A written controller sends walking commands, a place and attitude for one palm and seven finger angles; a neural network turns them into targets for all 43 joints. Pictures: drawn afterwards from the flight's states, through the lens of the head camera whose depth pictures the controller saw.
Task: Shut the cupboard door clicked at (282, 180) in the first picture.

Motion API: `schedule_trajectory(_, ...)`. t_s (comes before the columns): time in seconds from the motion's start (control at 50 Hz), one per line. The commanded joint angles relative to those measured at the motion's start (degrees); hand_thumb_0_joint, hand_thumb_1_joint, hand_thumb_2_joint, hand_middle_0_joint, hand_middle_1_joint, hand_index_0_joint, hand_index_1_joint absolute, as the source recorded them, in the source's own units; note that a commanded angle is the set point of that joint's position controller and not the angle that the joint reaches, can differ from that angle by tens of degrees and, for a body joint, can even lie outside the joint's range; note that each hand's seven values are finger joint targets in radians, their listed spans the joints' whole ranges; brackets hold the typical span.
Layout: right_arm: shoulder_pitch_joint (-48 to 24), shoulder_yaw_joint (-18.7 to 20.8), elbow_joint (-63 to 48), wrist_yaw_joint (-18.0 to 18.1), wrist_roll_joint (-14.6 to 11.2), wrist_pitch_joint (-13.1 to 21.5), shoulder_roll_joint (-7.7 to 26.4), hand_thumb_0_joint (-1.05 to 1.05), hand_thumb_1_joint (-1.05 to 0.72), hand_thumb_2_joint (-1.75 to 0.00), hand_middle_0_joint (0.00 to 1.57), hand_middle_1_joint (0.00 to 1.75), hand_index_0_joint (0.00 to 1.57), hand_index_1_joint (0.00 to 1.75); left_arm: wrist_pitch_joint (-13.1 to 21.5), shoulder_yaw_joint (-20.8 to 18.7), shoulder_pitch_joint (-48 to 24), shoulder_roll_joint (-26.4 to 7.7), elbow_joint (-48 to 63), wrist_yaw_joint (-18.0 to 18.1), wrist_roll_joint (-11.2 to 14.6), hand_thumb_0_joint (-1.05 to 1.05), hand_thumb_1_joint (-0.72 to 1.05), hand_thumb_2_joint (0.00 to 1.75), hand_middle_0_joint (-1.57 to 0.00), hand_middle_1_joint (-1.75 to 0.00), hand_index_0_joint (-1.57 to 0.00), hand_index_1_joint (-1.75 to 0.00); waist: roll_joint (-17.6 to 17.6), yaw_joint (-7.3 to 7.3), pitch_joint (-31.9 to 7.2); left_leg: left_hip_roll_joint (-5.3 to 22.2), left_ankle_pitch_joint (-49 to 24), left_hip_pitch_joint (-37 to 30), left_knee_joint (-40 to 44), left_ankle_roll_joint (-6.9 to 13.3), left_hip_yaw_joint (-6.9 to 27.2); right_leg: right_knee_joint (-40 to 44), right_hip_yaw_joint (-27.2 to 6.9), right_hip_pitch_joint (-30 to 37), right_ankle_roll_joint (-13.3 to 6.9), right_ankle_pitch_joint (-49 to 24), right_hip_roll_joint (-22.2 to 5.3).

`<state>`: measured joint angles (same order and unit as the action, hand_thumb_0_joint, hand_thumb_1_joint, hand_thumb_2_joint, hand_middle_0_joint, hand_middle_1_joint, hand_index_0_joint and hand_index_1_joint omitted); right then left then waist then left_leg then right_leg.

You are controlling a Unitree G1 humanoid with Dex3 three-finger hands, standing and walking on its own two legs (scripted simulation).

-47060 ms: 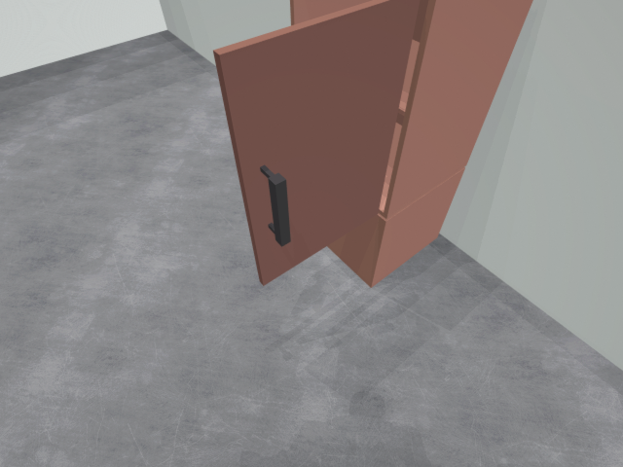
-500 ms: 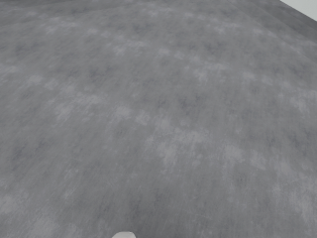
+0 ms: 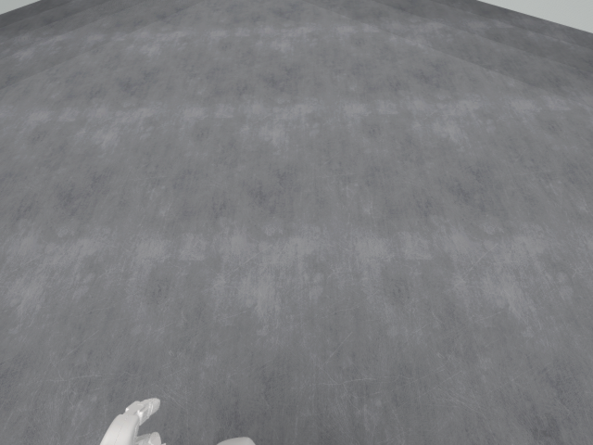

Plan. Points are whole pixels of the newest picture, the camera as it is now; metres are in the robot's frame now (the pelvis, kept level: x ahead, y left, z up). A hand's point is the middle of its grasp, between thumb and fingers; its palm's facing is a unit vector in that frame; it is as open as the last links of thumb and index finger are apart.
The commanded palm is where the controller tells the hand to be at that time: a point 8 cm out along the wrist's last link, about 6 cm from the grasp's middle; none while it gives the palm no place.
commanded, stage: turn to face it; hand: left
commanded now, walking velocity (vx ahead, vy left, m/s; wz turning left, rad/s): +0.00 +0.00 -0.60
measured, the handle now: out of the picture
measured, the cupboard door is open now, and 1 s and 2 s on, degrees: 46 46 46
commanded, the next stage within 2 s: none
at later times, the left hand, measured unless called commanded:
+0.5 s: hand (164, 434) +0.15 +0.23 -0.16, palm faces -0.23 -0.96 -0.18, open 7.4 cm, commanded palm none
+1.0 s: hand (248, 378) +0.23 +0.10 -0.14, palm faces -0.55 -0.80 -0.26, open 7.4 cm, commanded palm none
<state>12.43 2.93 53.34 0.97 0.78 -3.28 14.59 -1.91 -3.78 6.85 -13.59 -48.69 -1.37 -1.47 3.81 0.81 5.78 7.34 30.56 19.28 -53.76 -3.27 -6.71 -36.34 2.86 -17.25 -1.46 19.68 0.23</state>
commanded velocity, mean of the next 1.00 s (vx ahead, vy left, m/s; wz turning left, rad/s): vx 0.00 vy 0.00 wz -0.60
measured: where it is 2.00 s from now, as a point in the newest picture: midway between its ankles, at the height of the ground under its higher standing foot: outside the picture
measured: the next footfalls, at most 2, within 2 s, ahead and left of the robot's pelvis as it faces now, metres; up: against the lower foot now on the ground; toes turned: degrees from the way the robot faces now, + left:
left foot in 0.36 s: +0.09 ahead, +0.14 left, +0.00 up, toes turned -10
right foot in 0.80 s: +0.01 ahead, -0.11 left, +0.00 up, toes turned -33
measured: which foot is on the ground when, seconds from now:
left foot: up 0.00-0.34, down 0.36-0.80, up 0.82-1.00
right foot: down 0.00-0.36, up 0.38-0.78, down 0.80-1.00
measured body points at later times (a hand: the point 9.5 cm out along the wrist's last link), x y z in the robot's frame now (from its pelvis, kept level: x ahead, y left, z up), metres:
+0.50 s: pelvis +0.03 +0.04 +0.02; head +0.09 +0.07 +0.46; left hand +0.16 +0.28 -0.15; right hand +0.07 -0.23 -0.10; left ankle +0.05 +0.14 -0.72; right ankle -0.04 -0.09 -0.64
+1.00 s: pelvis +0.03 -0.01 +0.01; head +0.07 -0.05 +0.46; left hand +0.26 +0.14 -0.12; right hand -0.07 -0.26 -0.14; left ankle +0.09 +0.13 -0.64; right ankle -0.03 -0.09 -0.72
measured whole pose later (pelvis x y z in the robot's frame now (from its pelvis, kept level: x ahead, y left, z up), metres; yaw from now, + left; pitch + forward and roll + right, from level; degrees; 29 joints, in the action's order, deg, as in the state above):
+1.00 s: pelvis +0.03 -0.01 +0.01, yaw -34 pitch +1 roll +1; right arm 11.2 3.0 52.0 0.6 0.9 -3.6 15.2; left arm -2.1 -2.7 9.3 -11.7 -49.2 -0.3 -1.1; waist 1.7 1.1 5.2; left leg 5.0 22.5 29.3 -64.5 -5.1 -1.7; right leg -29.3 -0.4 -15.2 -2.1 15.3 1.3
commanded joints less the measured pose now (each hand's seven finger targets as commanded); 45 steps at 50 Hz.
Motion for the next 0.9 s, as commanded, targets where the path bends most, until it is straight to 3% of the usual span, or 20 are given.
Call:
schedule_trajectory(0.0, -4.9, 1.4, -7.1, 0.6, 0.1, 1.6, 5.6, 0.0, -0.9, -0.9, 0.2, 0.3, 0.2, 0.3, 0.4, -3.0, 4.6, -11.3, 2.8, 2.3, 0.4, 0.0, 0.9, 0.9, -0.2, -0.3, -0.2, -0.3, -16.8, -2.74, -6.3, -0.8, -4.1, 18.4, -16.6, -1.1, 8.1, 15.9, -20.1, 13.4, -9.9, -32.5, -15.7)
schedule_trajectory(0.06, -2.7, 1.2, -5.9, 0.0, 0.2, 1.3, 4.4, 0.0, -0.9, -0.9, 0.2, 0.3, 0.2, 0.3, 1.0, -2.4, 3.1, -10.2, 3.7, 2.2, 0.3, 0.0, 0.9, 0.9, -0.2, -0.3, -0.2, -0.3, -12.0, -0.99, -9.2, -2.1, -8.5, 12.3, -11.1, -1.9, 6.7, 14.8, -15.3, 10.2, -8.3, -32.8, -12.6)
schedule_trajectory(0.12, -3.8, 1.2, -6.5, 0.0, 0.1, 1.4, 3.7, 0.0, -0.9, -0.9, 0.2, 0.3, 0.2, 0.3, 1.0, -2.8, 4.8, -10.6, 3.0, 2.0, 0.0, 0.0, 0.9, 0.9, -0.2, -0.3, -0.2, -0.3, -9.5, -1.74, -9.4, -3.6, -8.6, 11.1, -4.9, -2.0, 6.1, 15.1, -17.9, 10.7, -9.0, -30.1, -12.3)
schedule_trajectory(0.24, -4.1, 1.0, -7.9, 0.5, -0.4, 2.3, 3.5, 0.0, -0.9, -0.9, 0.2, 0.3, 0.2, 0.3, 0.5, -3.5, 4.8, -11.6, 2.6, 1.8, -0.4, 0.0, 0.9, 0.9, -0.2, -0.3, -0.2, -0.3, -12.8, -1.73, -8.9, -5.3, -6.2, 5.4, 9.8, -1.4, 6.1, 12.8, -23.4, 7.9, -9.5, -29.8, -12.3)
schedule_trajectory(0.3, 1.8, 1.2, -6.0, 1.0, -0.7, 3.2, 4.6, 0.0, -0.9, -0.9, 0.2, 0.3, 0.2, 0.3, -0.2, -3.2, 1.9, -10.2, 3.1, 1.6, 0.4, 0.0, 0.9, 0.9, -0.2, -0.3, -0.2, -0.3, -10.4, 1.54, -9.8, -5.8, -18.4, -10.3, 27.4, -0.6, 5.8, 7.8, -22.2, -1.6, -4.3, -23.2, -7.8)
schedule_trajectory(0.32, 2.9, 1.8, -5.9, 1.2, -0.2, 3.8, 8.4, 0.0, -0.9, -0.9, 0.2, 0.3, 0.2, 0.3, -0.5, -2.6, 3.1, -6.7, 3.8, 1.5, 0.8, 0.0, 0.9, 0.9, -0.2, -0.3, -0.2, -0.3, 1.3, 1.49, -10.8, 3.5, -18.9, -16.9, 35.3, 1.9, 15.2, 0.9, -17.3, -9.4, -1.1, -9.7, -1.2)
schedule_trajectory(0.34, 4.2, 2.7, -6.7, 1.4, 0.5, 3.9, 13.9, 0.0, -0.9, -0.9, 0.2, 0.3, 0.2, 0.3, -0.5, -2.0, 4.5, -4.6, 4.6, 0.9, 1.2, 0.0, 0.9, 0.9, -0.2, -0.3, -0.2, -0.3, 16.6, 1.51, -11.6, 17.9, -27.7, -19.7, 38.1, 8.4, 28.0, -13.6, -7.3, -16.3, 2.5, 14.8, 4.5)
schedule_trajectory(0.36, 4.5, 2.4, -7.0, 1.6, 0.9, 3.5, 13.9, 0.0, -0.9, -0.9, 0.2, 0.3, 0.2, 0.3, -0.7, -2.2, 2.6, -6.8, 4.7, 0.8, 0.5, 0.0, 0.9, 0.9, -0.2, -0.3, -0.2, -0.3, 10.8, 2.44, -10.1, 21.3, -30.9, -14.3, 37.3, 12.7, 28.5, -24.4, -7.4, -14.8, 2.7, 17.1, 1.8)
schedule_trajectory(0.38, 1.9, 1.8, -7.9, 1.7, 1.2, 3.6, 11.6, 0.0, -0.9, -0.9, 0.2, 0.3, 0.2, 0.3, -0.7, -2.7, 3.2, -6.9, 4.5, 0.4, 0.2, 0.0, 0.9, 0.9, -0.2, -0.3, -0.2, -0.3, 6.1, 0.56, -8.4, 18.8, -32.8, -10.9, 37.2, 13.2, 24.1, -29.2, -7.1, -14.5, 3.2, 13.6, 0.5)
schedule_trajectory(0.4, -0.4, 1.4, -8.1, 1.9, 1.3, 3.9, 10.3, 0.0, -0.9, -0.9, 0.2, 0.3, 0.2, 0.3, -0.9, -3.1, 3.7, -6.7, 3.2, 0.1, -0.2, 0.0, 0.9, 0.9, -0.2, -0.3, -0.2, -0.3, 8.9, -0.6, -7.9, 15.7, -38.1, -10.8, 36.1, 11.9, 20.5, -32.3, -6.7, -15.7, 4.0, 11.1, 0.1)
schedule_trajectory(0.48, 0.1, 1.0, -7.8, 2.0, 1.1, 3.7, 8.4, 0.0, -0.9, -0.9, 0.2, 0.3, 0.2, 0.3, -1.7, -2.5, 3.4, -5.1, 2.5, -0.9, 0.2, 0.0, 0.9, 0.9, -0.2, -0.3, -0.2, -0.3, 5.8, -0.5, -7.7, 10.9, -44.6, -14.6, 32.9, 10.1, 8.3, -31.3, -3.3, -15.8, 5.1, 5.6, -1.1)
schedule_trajectory(0.68, 3.9, 2.5, -4.4, 1.0, 1.1, 3.3, 10.1, 0.0, -0.9, -0.9, 0.2, 0.3, 0.2, 0.3, -1.2, -1.6, -1.3, -3.5, 4.1, -1.1, 0.2, 0.0, 0.9, 0.9, -0.2, -0.3, -0.2, -0.3, 9.3, 1.8, -8.1, 13.7, -46.9, -16.1, 28.8, 9.9, 1.2, -9.0, 2.9, -6.8, 3.4, 4.9, -1.0)
schedule_trajectory(0.72, 2.3, 2.8, -4.5, 0.7, 0.9, 3.2, 10.4, 0.0, -0.9, -0.9, 0.2, 0.3, 0.2, 0.3, -0.8, -1.8, 1.4, -4.3, 3.6, -1.0, 0.2, 0.0, 0.9, 0.9, -0.2, -0.3, -0.2, -0.3, 8.7, -0.14, -8.1, 13.7, -44.2, -13.6, 25.4, 8.0, -0.4, -0.6, 3.2, -1.1, 2.3, 0.0, -0.6)
schedule_trajectory(0.74, 0.9, 2.8, -4.8, 0.6, 0.6, 3.1, 10.6, 0.0, -0.9, -0.9, 0.2, 0.3, 0.2, 0.3, -0.5, -2.0, 4.9, -5.3, 2.5, -0.9, 0.2, 0.0, 0.9, 0.9, -0.2, -0.3, -0.2, -0.3, 6.3, -2.42, -9.4, 12.6, -40.9, -10.5, 20.5, 5.9, -2.0, 6.7, 3.0, 5.4, 1.5, -7.1, -0.5)
schedule_trajectory(0.76, 0.5, 2.7, -5.4, 0.2, 0.0, 3.0, 9.1, 0.0, -0.9, -0.9, 0.2, 0.3, 0.2, 0.3, 0.1, -2.8, 10.3, -9.2, 1.0, -0.4, -0.2, 0.0, 0.9, 0.9, -0.2, -0.3, -0.2, -0.3, -3.3, -5.04, -11.9, 9.1, -31.9, -3.9, 10.8, 2.6, -5.0, 13.6, -3.2, 15.1, -0.4, -16.3, -5.4)
schedule_trajectory(0.78, -1.5, 1.2, -8.3, -0.1, -0.2, 2.9, 3.6, 0.0, -0.9, -0.9, 0.2, 0.3, 0.2, 0.3, 0.9, -4.0, 13.1, -15.9, 0.1, 0.5, -0.6, 0.0, 0.9, 0.9, -0.2, -0.3, -0.2, -0.3, -23.5, -6.55, -10.2, -1.4, 4.1, 13.8, -3.7, -1.1, -6.5, 16.6, -24.9, 21.5, -6.5, -36.4, -19.9)
schedule_trajectory(0.8, -3.1, 1.0, -9.0, 0.6, 0.0, 1.7, 5.7, 0.0, -0.9, -0.9, 0.2, 0.3, 0.2, 0.3, 0.5, -4.0, 14.1, -17.2, -0.4, 1.3, 0.5, 0.0, 0.9, 0.9, -0.2, -0.3, -0.2, -0.3, -21.6, -6.65, -9.8, -2.2, 8.3, 15.6, -12.9, -0.9, 2.6, 16.9, -27.7, 16.2, -11.2, -40.8, -24.1)
schedule_trajectory(0.82, -3.0, 1.1, -8.8, 0.5, -0.1, 1.2, 5.4, 0.0, -0.9, -0.9, 0.2, 0.3, 0.2, 0.3, 0.1, -3.8, 11.5, -15.8, 0.5, 1.7, 0.5, 0.0, 0.9, 0.9, -0.2, -0.3, -0.2, -0.3, -15.4, -5.23, -6.9, -0.8, 3.6, 16.6, -15.8, -0.4, 5.8, 17.5, -24.1, 12.8, -12.0, -32.8, -22.6)
schedule_trajectory(0.84, -3.2, 1.2, -8.2, 0.7, 0.0, 1.4, 4.5, 0.0, -0.9, -0.9, 0.2, 0.3, 0.2, 0.3, 0.3, -3.8, 7.3, -13.5, 1.8, 2.2, 0.2, 0.0, 0.9, 0.9, -0.2, -0.3, -0.2, -0.3, -18.2, -3.58, -6.3, -0.4, 0.3, 20.1, -16.2, -0.6, 7.0, 17.6, -23.5, 13.8, -10.8, -29.3, -19.0)
schedule_trajectory(0.88, -3.0, 1.4, -6.7, 0.3, 0.3, 1.5, 6.1, 0.0, -0.9, -0.9, 0.2, 0.3, 0.2, 0.3, 0.7, -2.4, 3.7, -10.1, 2.8, 2.2, 0.7, 0.0, 0.9, 0.9, -0.2, -0.3, -0.2, -0.3, -16.0, -1.9, -6.2, 0.0, -6.7, 17.0, -15.6, -1.6, 7.6, 16.2, -17.4, 10.8, -8.7, -31.9, -14.6)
